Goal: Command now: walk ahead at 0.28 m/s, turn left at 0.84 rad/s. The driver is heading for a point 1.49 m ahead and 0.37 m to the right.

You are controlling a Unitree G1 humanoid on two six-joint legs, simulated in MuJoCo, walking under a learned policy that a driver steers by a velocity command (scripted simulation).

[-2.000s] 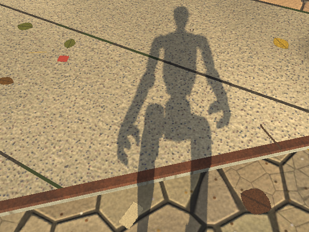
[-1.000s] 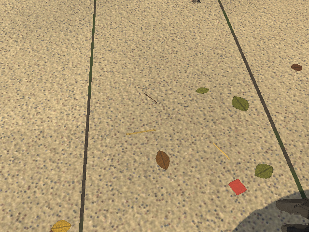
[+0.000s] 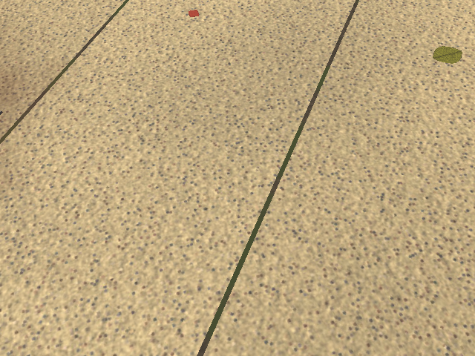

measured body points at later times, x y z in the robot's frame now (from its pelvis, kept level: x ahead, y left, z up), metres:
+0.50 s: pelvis +0.31 -0.11 -0.01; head +0.33 -0.11 +0.44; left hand +0.56 +0.12 -0.07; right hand +0.25 -0.40 -0.12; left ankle +0.09 +0.01 -0.72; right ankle +0.42 -0.22 -0.71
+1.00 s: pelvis +0.77 -0.25 -0.02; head +0.81 -0.26 +0.43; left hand +0.90 +0.03 -0.14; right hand +0.87 -0.56 -0.08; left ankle +0.92 -0.19 -0.73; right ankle +0.49 -0.23 -0.64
